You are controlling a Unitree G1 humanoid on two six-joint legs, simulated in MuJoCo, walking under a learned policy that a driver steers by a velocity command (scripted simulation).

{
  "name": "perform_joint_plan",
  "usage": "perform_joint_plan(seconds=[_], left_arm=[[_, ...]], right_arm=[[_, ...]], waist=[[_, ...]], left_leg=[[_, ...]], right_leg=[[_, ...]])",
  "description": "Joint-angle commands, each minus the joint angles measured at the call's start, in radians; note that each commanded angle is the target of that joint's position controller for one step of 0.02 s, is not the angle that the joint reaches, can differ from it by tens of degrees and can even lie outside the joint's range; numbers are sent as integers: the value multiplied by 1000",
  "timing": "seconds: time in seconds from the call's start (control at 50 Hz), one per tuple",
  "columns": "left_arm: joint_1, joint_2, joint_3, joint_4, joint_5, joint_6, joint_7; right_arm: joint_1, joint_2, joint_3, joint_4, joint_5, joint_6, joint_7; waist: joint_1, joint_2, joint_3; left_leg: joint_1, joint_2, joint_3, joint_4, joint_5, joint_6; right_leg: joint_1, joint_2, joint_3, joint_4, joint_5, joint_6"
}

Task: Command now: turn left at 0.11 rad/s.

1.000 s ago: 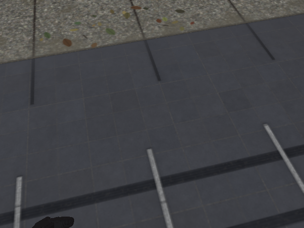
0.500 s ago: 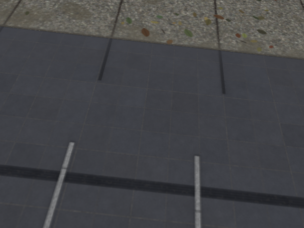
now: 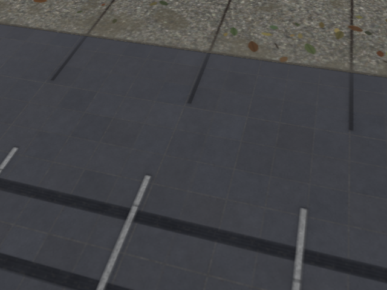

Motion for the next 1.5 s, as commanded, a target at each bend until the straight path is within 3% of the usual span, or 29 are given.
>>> perform_joint_plan(seconds=[0.02,0.04,0.06,0.08,0.1,0.12,0.18,0.28,0.44,0.74,1.18,1.2,1.22,1.26,1.32,1.34,1.36,1.4,1.42,1.44,1.46,1.48,1.5], left_arm=[[-2,180,38,-39,-15,-6,1],[30,169,31,-30,-12,-17,-2],[44,152,23,-35,13,-34,-11],[59,116,16,-28,16,-43,-15],[5,139,16,-21,22,-42,-14],[-22,138,18,-20,17,-38,-13],[-16,129,17,-5,10,-16,0],[7,129,20,39,8,-9,11],[33,136,24,113,5,-10,20],[66,125,22,229,-1,-1,34],[101,84,11,309,-3,8,40],[120,70,7,320,-3,9,40],[125,71,8,323,-9,10,41],[113,83,12,309,-13,0,42],[83,33,2,276,-18,-51,21],[85,19,-1,270,-21,-67,12],[91,22,0,267,-26,-79,3],[213,12,1,304,-35,-94,-4],[312,47,14,342,-27,-96,-5],[449,155,44,377,-26,-101,-9],[520,230,55,377,-14,-113,-23],[431,154,32,351,-2,-123,-23],[370,110,21,322,-5,-129,-24]], right_arm=[[20,-67,-14,-43,-2,-21,1],[23,-98,-17,-44,-13,-22,-2],[37,-159,-26,-52,-21,-20,-11],[19,-153,-26,-30,-25,-20,-4],[-5,-94,-14,-46,-25,-25,8],[-5,-68,-4,-37,-33,-31,11],[2,-72,1,-26,-31,-50,10],[14,-58,11,-12,-29,-63,7],[33,-45,18,22,-26,-72,7],[81,-33,25,124,-20,-75,0],[148,-6,44,265,-14,-76,-10],[167,4,47,279,-14,-74,-11],[170,-8,43,284,-9,-70,-14],[165,-42,32,274,1,-70,-20],[228,-88,13,286,17,-98,-13],[227,-108,6,287,19,-103,-9],[204,-104,5,277,21,-105,-6],[92,-83,14,239,25,-104,1],[43,-51,22,217,22,-108,2],[5,18,38,183,17,-122,0],[0,14,36,153,23,-145,-5],[20,-20,28,160,35,-161,3],[46,-14,28,178,36,-169,16]], waist=[[-11,-190,-95],[-4,-153,-107],[20,-38,-148],[48,102,-160],[10,65,-130],[3,47,-106],[6,55,-40],[7,31,-19],[5,-8,-30],[6,-18,-21],[3,-26,2],[3,-21,-20],[1,-13,-4],[-7,12,76],[-34,123,107],[-28,168,102],[-15,164,115],[69,137,129],[102,54,107],[136,-213,64],[142,-340,40],[82,-194,71],[53,-142,82]], left_leg=[[115,-20,74,-348,232,29],[201,16,18,-367,342,57],[291,108,-61,-289,588,93],[206,110,-57,-246,478,147],[151,92,-59,-267,360,160],[118,84,-58,-281,290,150],[50,68,-52,-290,252,129],[19,59,-51,-296,199,128],[29,42,-32,-287,211,128],[38,15,11,-278,247,113],[30,2,40,-284,226,101],[38,-6,48,-294,120,104],[21,-16,48,-297,-54,117],[-51,14,-9,-327,-346,166],[3,170,-237,-438,-435,262],[7,233,-327,-481,-439,297],[-40,257,-358,-497,-417,312],[-167,184,-239,-427,-312,259],[-236,108,-129,-277,-159,212],[-353,-29,77,56,-31,139],[-492,-60,56,306,-147,129],[-552,2,-15,461,-111,151],[-574,38,-15,501,-19,173]], right_leg=[[85,-177,167,-67,423,-163],[37,-167,167,-67,372,-115],[-24,-123,113,-19,286,-59],[14,-46,21,-36,107,-3],[38,-34,5,-16,73,32],[37,-30,1,-11,74,40],[28,-34,8,-7,99,33],[36,-35,12,-12,92,42],[44,-39,17,-20,111,51],[44,-34,16,-28,127,39],[30,-19,4,-38,113,28],[38,-6,-10,-39,15,26],[14,17,-32,-18,-143,17],[-89,31,-37,20,-399,-13],[-194,32,-72,171,-253,-18],[-192,27,-85,237,-187,-24],[-155,9,-70,242,-180,-41],[68,14,-72,26,-167,-74],[201,-25,17,-49,-110,-75],[310,-190,327,-209,-266,-150],[372,-377,686,-325,-259,-262],[351,-394,664,-309,-210,-265],[344,-348,539,-300,-153,-236]])
Velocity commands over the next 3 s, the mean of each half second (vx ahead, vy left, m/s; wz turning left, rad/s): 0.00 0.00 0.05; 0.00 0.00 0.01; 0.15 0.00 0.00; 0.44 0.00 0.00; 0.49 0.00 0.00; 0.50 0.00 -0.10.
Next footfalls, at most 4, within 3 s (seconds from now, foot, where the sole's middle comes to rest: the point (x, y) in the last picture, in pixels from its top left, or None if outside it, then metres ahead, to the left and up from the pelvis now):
0.04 left None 0.01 0.15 -0.78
1.86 left None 0.40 0.13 -0.78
2.40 right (240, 224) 0.71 -0.11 -0.78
2.94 left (181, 157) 1.03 0.13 -0.78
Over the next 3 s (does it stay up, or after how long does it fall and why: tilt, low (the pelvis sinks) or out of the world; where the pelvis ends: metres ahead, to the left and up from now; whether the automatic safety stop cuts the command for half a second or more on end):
stays up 0.88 0.02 -0.02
